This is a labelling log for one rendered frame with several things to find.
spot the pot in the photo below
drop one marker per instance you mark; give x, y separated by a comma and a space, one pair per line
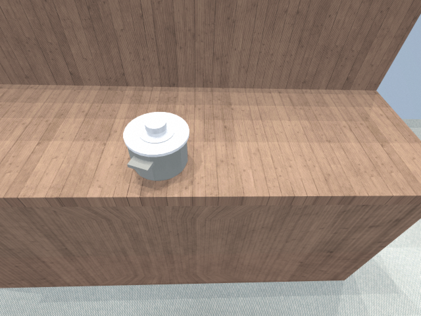
159, 168

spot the lid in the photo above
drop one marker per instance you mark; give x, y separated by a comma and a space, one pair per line
138, 140

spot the table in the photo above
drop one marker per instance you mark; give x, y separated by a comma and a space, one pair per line
297, 168

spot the knob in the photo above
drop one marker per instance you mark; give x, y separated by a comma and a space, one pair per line
155, 124

